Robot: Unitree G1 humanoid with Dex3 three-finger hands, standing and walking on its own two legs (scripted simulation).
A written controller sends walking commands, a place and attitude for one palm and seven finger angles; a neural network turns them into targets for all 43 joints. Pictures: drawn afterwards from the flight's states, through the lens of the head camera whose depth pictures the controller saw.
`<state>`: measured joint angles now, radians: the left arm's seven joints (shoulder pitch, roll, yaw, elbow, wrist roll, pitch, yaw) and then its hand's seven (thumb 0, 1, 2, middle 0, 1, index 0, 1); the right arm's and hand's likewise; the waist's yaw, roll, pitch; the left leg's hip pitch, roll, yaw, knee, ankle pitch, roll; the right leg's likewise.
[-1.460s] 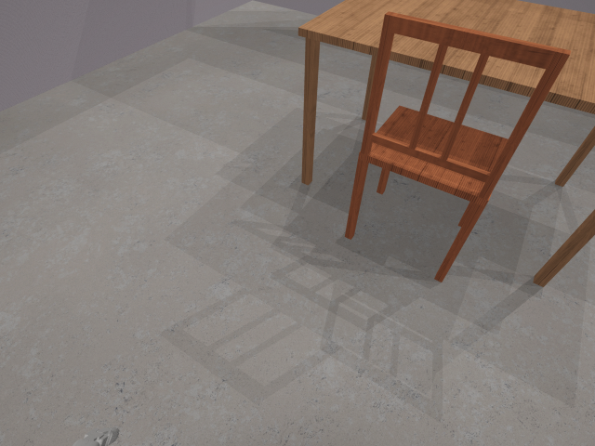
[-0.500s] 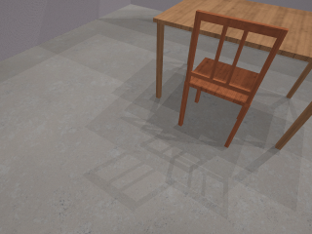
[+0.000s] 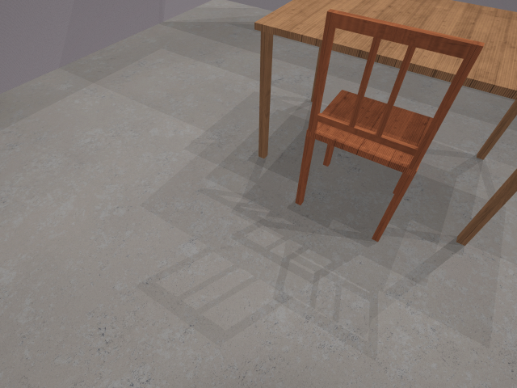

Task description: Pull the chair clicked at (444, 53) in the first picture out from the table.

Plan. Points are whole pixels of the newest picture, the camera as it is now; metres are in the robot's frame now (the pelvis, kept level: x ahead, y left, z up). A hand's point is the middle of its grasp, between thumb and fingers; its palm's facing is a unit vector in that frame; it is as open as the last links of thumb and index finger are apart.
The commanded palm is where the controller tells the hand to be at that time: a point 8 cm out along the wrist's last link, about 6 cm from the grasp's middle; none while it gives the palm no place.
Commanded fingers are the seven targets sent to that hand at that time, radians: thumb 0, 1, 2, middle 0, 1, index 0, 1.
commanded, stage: walk to a spot facing it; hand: left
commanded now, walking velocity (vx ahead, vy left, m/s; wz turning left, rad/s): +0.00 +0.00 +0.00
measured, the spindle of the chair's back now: (363, 86) +1.04 -0.30 -0.06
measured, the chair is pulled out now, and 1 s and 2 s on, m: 0.00 0.00 0.00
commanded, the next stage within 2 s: turn to face it in 0.74 s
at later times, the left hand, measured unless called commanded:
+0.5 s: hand out of the picture +0.07 +0.17 -0.19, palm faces -0.02 -0.98 -0.20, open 7.4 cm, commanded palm none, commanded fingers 0.00 0.90 0.90 -0.20 -0.30 -0.20 -0.30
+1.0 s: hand (181, 283) +0.36 +0.19 -0.18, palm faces -0.24 -0.95 -0.22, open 7.4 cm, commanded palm none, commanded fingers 0.00 0.90 0.90 -0.20 -0.30 -0.20 -0.30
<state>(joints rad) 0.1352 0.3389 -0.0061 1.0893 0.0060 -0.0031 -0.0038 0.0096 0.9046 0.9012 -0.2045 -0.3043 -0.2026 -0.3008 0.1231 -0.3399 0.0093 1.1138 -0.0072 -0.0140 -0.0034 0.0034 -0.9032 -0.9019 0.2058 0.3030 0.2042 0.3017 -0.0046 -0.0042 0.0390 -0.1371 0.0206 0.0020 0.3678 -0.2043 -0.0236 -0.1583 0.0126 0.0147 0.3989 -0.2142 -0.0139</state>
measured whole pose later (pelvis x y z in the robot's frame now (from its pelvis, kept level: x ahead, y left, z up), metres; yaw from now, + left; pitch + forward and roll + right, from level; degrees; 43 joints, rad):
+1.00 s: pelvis +0.26 +0.01 -0.01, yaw -20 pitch +0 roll +1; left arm 0.26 0.22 0.10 0.98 0.02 0.01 -0.01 0.01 0.91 0.90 -0.20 -0.30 -0.19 -0.30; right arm 0.17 -0.14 -0.03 0.98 -0.01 -0.07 -0.04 -0.02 -0.93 -0.90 0.21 0.30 0.21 0.30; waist 0.03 -0.05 0.05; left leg -0.29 0.07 0.23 0.53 -0.23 0.04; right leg -0.52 -0.05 -0.06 1.14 -0.37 0.00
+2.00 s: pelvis +0.44 -0.16 -0.01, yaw -30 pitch +0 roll -1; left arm 0.19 0.16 0.07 1.04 0.01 -0.05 0.01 -0.01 0.94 0.90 -0.20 -0.30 -0.20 -0.30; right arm 0.35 -0.15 -0.05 1.12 -0.02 0.00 -0.01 0.01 -0.91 -0.90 0.20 0.30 0.20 0.30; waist -0.03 0.02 0.05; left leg -0.43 0.14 0.07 1.14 -0.41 0.01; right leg -0.29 -0.01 -0.18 0.52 -0.23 -0.05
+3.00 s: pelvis +0.48 -0.22 -0.01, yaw -29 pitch +0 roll +1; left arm 0.23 0.17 0.05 1.03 0.02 0.02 0.03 0.01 0.91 0.90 -0.20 -0.30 -0.20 -0.30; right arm 0.24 -0.21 -0.04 1.04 -0.01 0.03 -0.01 0.00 -0.91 -0.90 0.20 0.30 0.20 0.30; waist 0.02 -0.01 0.04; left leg -0.19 0.03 0.03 0.50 -0.30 -0.02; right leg -0.26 -0.06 -0.07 0.50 -0.23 0.01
